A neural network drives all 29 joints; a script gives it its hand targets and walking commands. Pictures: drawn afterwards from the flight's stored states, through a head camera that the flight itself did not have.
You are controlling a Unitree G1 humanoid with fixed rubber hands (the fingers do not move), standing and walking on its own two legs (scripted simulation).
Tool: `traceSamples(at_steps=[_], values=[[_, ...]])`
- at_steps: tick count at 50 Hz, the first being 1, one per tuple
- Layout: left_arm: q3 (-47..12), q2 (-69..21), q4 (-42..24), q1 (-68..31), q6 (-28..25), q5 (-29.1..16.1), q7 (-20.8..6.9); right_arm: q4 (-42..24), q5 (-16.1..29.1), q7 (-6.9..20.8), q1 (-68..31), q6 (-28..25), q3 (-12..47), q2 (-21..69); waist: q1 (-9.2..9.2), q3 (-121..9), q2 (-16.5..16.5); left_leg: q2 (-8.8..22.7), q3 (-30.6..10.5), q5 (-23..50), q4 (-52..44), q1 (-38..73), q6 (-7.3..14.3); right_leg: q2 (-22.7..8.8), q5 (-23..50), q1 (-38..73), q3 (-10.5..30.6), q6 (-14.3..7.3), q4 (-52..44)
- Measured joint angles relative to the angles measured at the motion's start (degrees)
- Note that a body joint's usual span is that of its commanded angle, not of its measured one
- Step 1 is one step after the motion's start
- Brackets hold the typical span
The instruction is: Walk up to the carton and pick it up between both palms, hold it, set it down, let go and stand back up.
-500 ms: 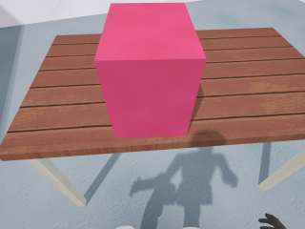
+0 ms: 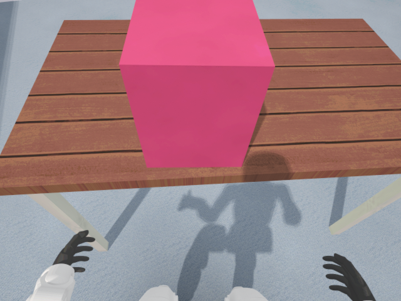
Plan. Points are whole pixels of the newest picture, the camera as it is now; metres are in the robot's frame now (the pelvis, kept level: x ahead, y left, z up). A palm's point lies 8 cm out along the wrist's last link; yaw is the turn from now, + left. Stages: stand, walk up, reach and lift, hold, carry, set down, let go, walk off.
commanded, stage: reach and lift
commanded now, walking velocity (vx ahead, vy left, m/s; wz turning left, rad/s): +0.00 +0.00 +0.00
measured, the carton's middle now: (194, 77) +0.56 +0.03 +0.11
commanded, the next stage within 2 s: none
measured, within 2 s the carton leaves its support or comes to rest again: neither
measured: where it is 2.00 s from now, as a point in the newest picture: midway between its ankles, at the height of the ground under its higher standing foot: outside the picture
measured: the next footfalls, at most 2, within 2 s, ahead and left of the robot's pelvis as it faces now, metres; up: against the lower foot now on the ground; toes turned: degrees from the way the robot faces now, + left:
none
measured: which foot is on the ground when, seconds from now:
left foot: down 0.00-1.00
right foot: down 0.00-1.00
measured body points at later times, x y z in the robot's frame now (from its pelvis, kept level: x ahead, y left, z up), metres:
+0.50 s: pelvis -0.02 -0.02 +0.01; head -0.02 -0.03 +0.46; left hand +0.19 +0.25 +0.00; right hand +0.17 -0.28 -0.01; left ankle +0.04 +0.11 -0.72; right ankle +0.03 -0.13 -0.72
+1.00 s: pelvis -0.01 -0.02 +0.02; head -0.01 -0.03 +0.47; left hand +0.23 +0.22 +0.06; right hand +0.21 -0.24 +0.06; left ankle +0.04 +0.11 -0.72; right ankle +0.03 -0.13 -0.72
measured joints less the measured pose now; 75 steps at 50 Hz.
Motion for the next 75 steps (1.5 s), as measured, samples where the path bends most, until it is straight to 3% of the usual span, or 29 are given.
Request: traceSamples(at_steps=[8, 20, 32, 39, 49, 57, 65, 75], values=[[0.01, -0.31, -2.34, 1.58, -2.67, -1.7, 0.12, -10.0, 0.0, 0.05, 4.38, 2.65, 0.0, 0.98, 0.14, -1.6, -0.22, 0.0, 0.02, 4.98, -7.86, 2.32, -0.09, 0.03, 4.25, 1.45, -0.01, 0.0, -6.16], [0.0, -0.32, -4.53, 2.14, -6.53, -6.36, -1.11, -24.4, 0.0, -0.12, 6.91, 9.6, 0.02, 2.33, 0.89, -3.39, 1.17, 0.07, 0.02, 7.47, -11.23, 3.94, -0.09, 0.15, 5.37, 1.67, -0.01, 0.0, -6.63], [0.0, -0.32, -15.64, 2.12, -2.52, -11.73, -1.69, -41.24, 3.34, -2.95, 9.11, 19.57, 1.45, 5.48, 1.82, -4.13, 0.39, -0.22, 0.03, 8.01, -11.48, 4.35, -0.6, -0.17, 5.59, 2.2, 0.0, -0.07, -6.95], [0.0, -0.94, -18.99, 2.51, -2.34, -10.22, 0.05, -42.95, 3.89, -2.64, 8.72, 20.68, 1.45, 5.45, 1.82, -4.66, 1.26, 0.06, 0.03, 7.66, -11.65, 4.73, -0.62, 0.09, 6.33, 3.29, 0.0, -0.07, -8.68], [0.0, -1.01, -23.44, 3.2, -4.43, -15.61, -0.23, -50.31, 5.73, -2.62, 8.76, 21.31, 1.45, 5.45, 1.88, -5.38, 2.19, 0.08, 0.02, 8.05, -13.58, 5.64, -0.62, 0.14, 5.89, 3.47, -0.01, -0.07, -9.09], [0.0, -1.02, -27.04, 3.2, -5.09, -18.71, -0.38, -55.47, 7.67, -3.79, 8.76, 22.55, 1.45, 5.45, 3.25, -5.53, 2.17, 0.08, 0.02, 8.14, -14.68, 6.03, -0.95, 0.14, 5.41, 3.47, -0.01, -0.07, -9.33], [0.0, -1.02, -29.5, 3.2, -4.92, -19.88, 0.1, -56.11, 9.26, -4.97, 6.49, 24.25, 1.68, 5.45, 3.64, -5.53, 1.84, 0.08, 0.03, 7.69, -15.01, 6.03, -1.41, 0.11, 4.95, 3.49, -0.01, -0.08, -9.71], [0.02, -1.01, -32.71, 1.12, -0.23, -20.17, 0.88, -56.11, 10.99, -6.22, -1.18, 27.6, 1.69, 5.45, 3.63, -5.54, 1.57, 0.08, 0.03, 7.35, -15.7, 6.03, -1.59, 0.1, 4.63, 3.52, 0.0, -0.08, -10.46]])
